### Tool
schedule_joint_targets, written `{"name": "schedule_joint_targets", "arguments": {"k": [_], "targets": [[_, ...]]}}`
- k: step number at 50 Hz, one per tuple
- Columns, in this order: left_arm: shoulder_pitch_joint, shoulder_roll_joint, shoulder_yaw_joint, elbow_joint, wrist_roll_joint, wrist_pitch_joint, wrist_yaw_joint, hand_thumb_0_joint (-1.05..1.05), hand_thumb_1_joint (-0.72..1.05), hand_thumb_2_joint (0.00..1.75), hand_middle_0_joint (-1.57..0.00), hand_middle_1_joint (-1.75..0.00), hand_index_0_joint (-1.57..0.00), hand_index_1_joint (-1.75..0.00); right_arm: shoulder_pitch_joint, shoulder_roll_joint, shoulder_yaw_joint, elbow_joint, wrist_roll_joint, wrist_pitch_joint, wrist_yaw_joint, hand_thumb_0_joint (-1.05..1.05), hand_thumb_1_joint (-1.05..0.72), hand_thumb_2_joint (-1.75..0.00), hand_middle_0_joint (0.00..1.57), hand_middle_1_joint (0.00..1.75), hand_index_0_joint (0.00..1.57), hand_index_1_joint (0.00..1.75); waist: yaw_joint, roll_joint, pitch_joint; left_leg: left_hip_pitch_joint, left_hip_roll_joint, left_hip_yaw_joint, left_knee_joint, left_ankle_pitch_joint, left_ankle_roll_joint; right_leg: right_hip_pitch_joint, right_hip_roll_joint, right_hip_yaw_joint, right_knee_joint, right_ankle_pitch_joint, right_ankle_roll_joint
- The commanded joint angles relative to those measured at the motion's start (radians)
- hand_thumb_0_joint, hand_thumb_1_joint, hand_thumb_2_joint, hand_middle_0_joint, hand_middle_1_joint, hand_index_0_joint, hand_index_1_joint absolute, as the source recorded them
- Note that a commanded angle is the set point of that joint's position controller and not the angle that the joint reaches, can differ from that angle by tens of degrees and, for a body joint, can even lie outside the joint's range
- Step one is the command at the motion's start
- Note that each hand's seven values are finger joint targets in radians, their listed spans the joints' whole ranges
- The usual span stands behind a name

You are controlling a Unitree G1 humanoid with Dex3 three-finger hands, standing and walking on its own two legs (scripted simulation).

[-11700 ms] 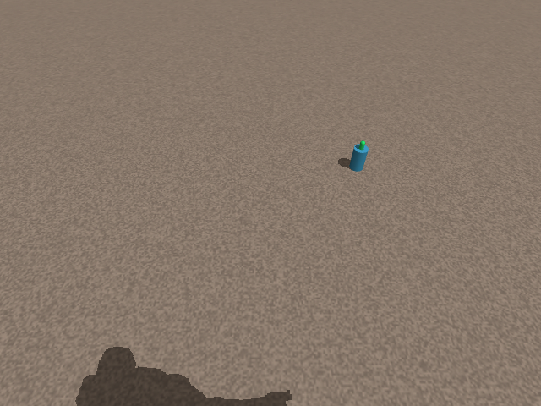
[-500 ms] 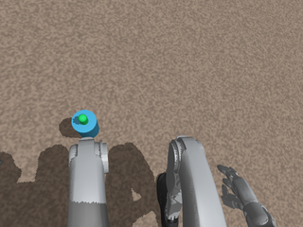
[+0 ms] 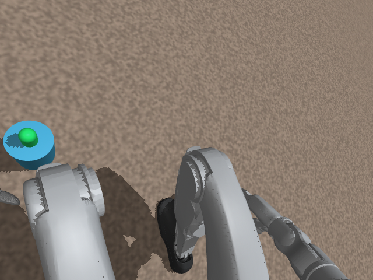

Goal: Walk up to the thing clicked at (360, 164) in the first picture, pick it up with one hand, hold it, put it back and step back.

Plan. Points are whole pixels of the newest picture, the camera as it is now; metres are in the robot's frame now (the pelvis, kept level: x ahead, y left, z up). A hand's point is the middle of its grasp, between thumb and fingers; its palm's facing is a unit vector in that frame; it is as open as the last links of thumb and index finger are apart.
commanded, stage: close in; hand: left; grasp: from the side
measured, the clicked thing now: (32, 145) +0.39 +0.23 -0.19
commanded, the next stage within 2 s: close in 0.48 s
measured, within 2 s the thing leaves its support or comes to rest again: leaves its support in 1.68 s
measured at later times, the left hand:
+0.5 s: hand (29, 155) +0.37 +0.23 -0.18, palm faces +0.00 -1.00 +0.02, open 16.2 cm
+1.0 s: hand (33, 153) +0.37 +0.22 -0.19, palm faces +0.05 -1.00 -0.04, open 11.3 cm
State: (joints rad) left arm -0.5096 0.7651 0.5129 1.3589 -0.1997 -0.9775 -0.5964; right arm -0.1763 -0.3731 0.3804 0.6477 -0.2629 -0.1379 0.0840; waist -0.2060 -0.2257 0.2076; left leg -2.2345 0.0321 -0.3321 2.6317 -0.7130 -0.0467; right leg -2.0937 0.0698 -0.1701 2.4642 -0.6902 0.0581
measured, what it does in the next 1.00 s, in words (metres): stands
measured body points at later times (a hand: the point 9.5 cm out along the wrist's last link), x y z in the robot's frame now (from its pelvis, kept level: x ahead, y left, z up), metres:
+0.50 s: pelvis -0.01 +0.01 -0.01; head +0.19 +0.20 +0.34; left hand +0.36 +0.29 -0.18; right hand +0.17 -0.23 -0.03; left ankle +0.08 +0.14 -0.25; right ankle +0.12 -0.12 -0.25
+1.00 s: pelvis -0.01 +0.01 +0.00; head +0.20 +0.21 +0.33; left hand +0.36 +0.28 -0.19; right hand +0.17 -0.22 -0.03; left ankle +0.08 +0.14 -0.25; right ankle +0.12 -0.13 -0.25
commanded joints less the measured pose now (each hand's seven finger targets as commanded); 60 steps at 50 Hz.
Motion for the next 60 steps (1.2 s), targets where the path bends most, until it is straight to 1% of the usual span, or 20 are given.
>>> {"name": "schedule_joint_targets", "arguments": {"k": [1, 4, 8, 9, 10, 13, 14, 19, 22, 23, 28, 29, 32, 38, 44, 47, 50, 51, 53, 60], "targets": [[-0.136, 0.216, 0.033, -0.127, 0.000, -0.144, 0.115, 0.00, -0.50, 0.05, -0.06, -0.13, -0.07, -0.11, 0.018, -0.341, -0.084, -0.048, -0.030, 0.011, 0.001, 0.00, -0.89, -0.89, 0.20, 0.30, 0.20, 0.30, -0.028, 0.499, -0.612, 0.462, 0.036, 0.124, -0.278, 0.188, 0.010, 0.292, 0.018, -0.134, -0.194, 0.229, -0.076], [-0.128, 0.209, 0.030, -0.133, 0.015, -0.169, 0.175, 0.00, -0.43, 0.05, -0.05, -0.11, -0.07, -0.09, 0.005, -0.350, -0.072, -0.052, -0.042, 0.026, 0.009, 0.00, -0.89, -0.89, 0.20, 0.30, 0.20, 0.30, -0.034, 0.522, -0.581, 0.462, 0.035, 0.116, -0.287, 0.166, 0.007, 0.287, 0.020, -0.148, -0.192, 0.222, -0.074], [-0.105, 0.153, -0.030, -0.128, 0.030, -0.183, 0.232, 0.00, -0.33, 0.05, -0.07, -0.10, -0.08, -0.07, -0.005, -0.352, -0.064, -0.060, -0.059, 0.045, 0.022, 0.00, -0.88, -0.89, 0.20, 0.30, 0.20, 0.30, -0.052, 0.519, -0.529, 0.435, 0.035, 0.106, -0.286, 0.150, 0.006, 0.280, 0.024, -0.158, -0.191, 0.225, -0.073], [-0.127, 0.130, -0.054, -0.132, 0.031, -0.185, 0.241, 0.00, -0.30, 0.06, -0.08, -0.10, -0.09, -0.08, -0.010, -0.356, -0.065, -0.063, -0.061, 0.049, 0.024, 0.00, -0.88, -0.89, 0.20, 0.30, 0.20, 0.30, -0.070, 0.514, -0.524, 0.441, 0.034, 0.099, -0.293, 0.137, 0.003, 0.267, 0.023, -0.167, -0.192, 0.216, -0.072], [-0.123, 0.116, -0.069, -0.135, 0.028, -0.187, 0.251, 0.00, -0.30, 0.07, -0.09, -0.11, -0.10, -0.09, -0.014, -0.354, -0.063, -0.062, -0.062, 0.050, 0.027, 0.00, -0.88, -0.89, 0.20, 0.30, 0.20, 0.30, -0.063, 0.514, -0.504, 0.423, 0.033, 0.103, -0.291, 0.118, 0.005, 0.261, 0.025, -0.164, -0.195, 0.207, -0.072], [-0.148, 0.061, -0.130, -0.134, 0.016, -0.195, 0.271, 0.00, -0.25, 0.08, -0.10, -0.11, -0.10, -0.08, -0.017, -0.365, -0.059, -0.068, -0.063, 0.053, 0.035, 0.00, -0.88, -0.89, 0.20, 0.30, 0.20, 0.30, -0.105, 0.482, -0.479, 0.417, 0.027, 0.084, -0.294, 0.077, 0.008, 0.241, 0.028, -0.182, -0.198, 0.187, -0.067], [-0.157, 0.069, -0.141, -0.134, 0.017, -0.198, 0.278, 0.00, -0.27, 0.07, -0.09, -0.10, -0.10, -0.07, -0.017, -0.364, -0.056, -0.068, -0.061, 0.054, 0.037, 0.00, -0.88, -0.89, 0.20, 0.30, 0.20, 0.30, -0.108, 0.468, -0.466, 0.401, 0.026, 0.083, -0.293, 0.055, 0.013, 0.238, 0.030, -0.183, -0.206, 0.171, -0.066], [-0.168, 0.081, -0.156, -0.101, 0.042, -0.221, 0.335, 0.00, -0.28, 0.09, -0.09, -0.09, -0.09, -0.07, -0.026, -0.360, -0.044, -0.073, -0.069, 0.059, 0.043, 0.00, -0.89, -0.89, 0.20, 0.30, 0.20, 0.30, -0.102, 0.437, -0.434, 0.378, 0.025, 0.069, -0.292, 0.003, 0.017, 0.223, 0.037, -0.185, -0.211, 0.133, -0.065], [-0.161, 0.080, -0.154, -0.082, 0.064, -0.243, 0.369, 0.00, -0.24, 0.11, -0.06, -0.10, -0.07, -0.08, -0.022, -0.367, -0.033, -0.077, -0.084, 0.072, 0.047, 0.00, -0.88, -0.89, 0.20, 0.30, 0.20, 0.30, -0.109, 0.477, -0.444, 0.426, 0.026, 0.045, -0.308, 0.043, 0.002, 0.231, 0.037, -0.200, -0.190, 0.165, -0.067], [-0.154, 0.085, -0.157, -0.073, 0.075, -0.246, 0.384, 0.00, -0.21, 0.11, -0.06, -0.10, -0.07, -0.07, -0.024, -0.363, -0.030, -0.078, -0.087, 0.075, 0.048, 0.00, -0.88, -0.89, 0.20, 0.30, 0.20, 0.30, -0.097, 0.485, -0.428, 0.421, 0.026, 0.045, -0.311, 0.048, 0.001, 0.228, 0.037, -0.195, -0.187, 0.166, -0.069], [-0.151, 0.056, -0.177, -0.069, 0.095, -0.270, 0.440, 0.00, -0.13, 0.19, -0.11, -0.13, -0.11, -0.12, -0.037, -0.365, -0.021, -0.088, -0.103, 0.084, 0.059, 0.00, -0.88, -0.90, 0.20, 0.30, 0.20, 0.30, -0.116, 0.491, -0.406, 0.431, 0.029, 0.032, -0.314, 0.068, -0.003, 0.234, 0.039, -0.204, -0.182, 0.189, -0.067], [-0.148, 0.041, -0.201, -0.069, 0.102, -0.270, 0.444, 0.00, -0.13, 0.19, -0.11, -0.13, -0.10, -0.12, -0.034, -0.363, -0.023, -0.084, -0.105, 0.086, 0.060, 0.00, -0.88, -0.90, 0.20, 0.30, 0.20, 0.30, -0.122, 0.485, -0.413, 0.438, 0.028, 0.033, -0.309, 0.078, -0.003, 0.239, 0.040, -0.201, -0.187, 0.201, -0.065], [-0.140, 0.047, -0.210, -0.070, 0.114, -0.274, 0.471, 0.00, 0.06, 0.33, -0.31, -0.28, -0.29, -0.28, -0.030, -0.359, -0.017, -0.084, -0.111, 0.088, 0.065, 0.00, -0.87, -0.89, 0.20, 0.30, 0.20, 0.30, -0.122, 0.485, -0.422, 0.431, 0.026, 0.037, -0.302, 0.081, -0.001, 0.258, 0.046, -0.202, -0.194, 0.206, -0.065], [-0.171, 0.041, -0.248, -0.079, 0.142, -0.278, 0.530, 0.00, 0.27, 0.49, -0.39, -0.40, -0.38, -0.40, -0.029, -0.351, -0.010, -0.078, -0.117, 0.090, 0.074, 0.00, -0.86, -0.89, 0.20, 0.30, 0.20, 0.30, -0.139, 0.457, -0.422, 0.405, 0.022, 0.038, -0.289, 0.047, 0.007, 0.261, 0.054, -0.208, -0.211, 0.191, -0.061], [-0.199, 0.059, -0.244, -0.066, 0.165, -0.278, 0.590, 0.00, 0.43, 0.61, -0.48, -0.51, -0.47, -0.51, -0.020, -0.350, -0.006, -0.068, -0.121, 0.093, 0.077, 0.00, -0.86, -0.89, 0.20, 0.30, 0.20, 0.30, -0.148, 0.456, -0.423, 0.417, 0.026, 0.026, -0.293, 0.065, 0.006, 0.260, 0.058, -0.215, -0.212, 0.210, -0.061], [-0.220, 0.071, -0.238, -0.051, 0.181, -0.280, 0.615, 0.00, 0.35, 0.65, -0.55, -0.58, -0.53, -0.58, -0.021, -0.348, 0.000, -0.068, -0.124, 0.097, 0.079, 0.00, -0.86, -0.89, 0.20, 0.30, 0.20, 0.30, -0.159, 0.464, -0.417, 0.417, 0.028, 0.021, -0.294, 0.075, 0.005, 0.260, 0.058, -0.218, -0.207, 0.219, -0.060], [-0.221, 0.080, -0.229, -0.049, 0.178, -0.278, 0.630, 0.00, 0.34, 0.69, -0.58, -0.61, -0.57, -0.62, -0.028, -0.338, -0.001, -0.070, -0.122, 0.097, 0.080, 0.00, -0.87, -0.89, 0.20, 0.30, 0.20, 0.30, -0.146, 0.430, -0.411, 0.380, 0.023, 0.041, -0.277, 0.045, 0.017, 0.264, 0.062, -0.207, -0.230, 0.196, -0.059], [-0.237, 0.078, -0.228, -0.048, 0.176, -0.281, 0.631, 0.00, 0.34, 0.71, -0.63, -0.65, -0.61, -0.66, -0.022, -0.341, 0.002, -0.068, -0.124, 0.098, 0.080, 0.00, -0.87, -0.90, 0.20, 0.30, 0.20, 0.30, -0.163, 0.420, -0.423, 0.378, 0.024, 0.035, -0.274, 0.044, 0.018, 0.270, 0.064, -0.212, -0.230, 0.199, -0.056], [-0.218, 0.090, -0.222, -0.049, 0.176, -0.283, 0.633, 0.00, 0.37, 0.74, -0.66, -0.68, -0.64, -0.69, -0.024, -0.339, 0.003, -0.066, -0.124, 0.098, 0.080, 0.00, -0.87, -0.89, 0.20, 0.30, 0.20, 0.30, -0.143, 0.435, -0.425, 0.381, 0.023, 0.043, -0.273, 0.055, 0.018, 0.279, 0.066, -0.207, -0.231, 0.207, -0.059], [-0.178, 0.089, -0.201, -0.069, 0.169, -0.283, 0.627, 0.00, 0.35, 0.86, -0.83, -0.84, -0.81, -0.85, -0.033, -0.344, -0.004, -0.075, -0.116, 0.103, 0.081, 0.00, -0.88, -0.90, 0.20, 0.30, 0.20, 0.30, -0.134, 0.451, -0.417, 0.399, 0.032, 0.031, -0.297, 0.057, 0.011, 0.264, 0.063, -0.218, -0.218, 0.202, -0.061]]}}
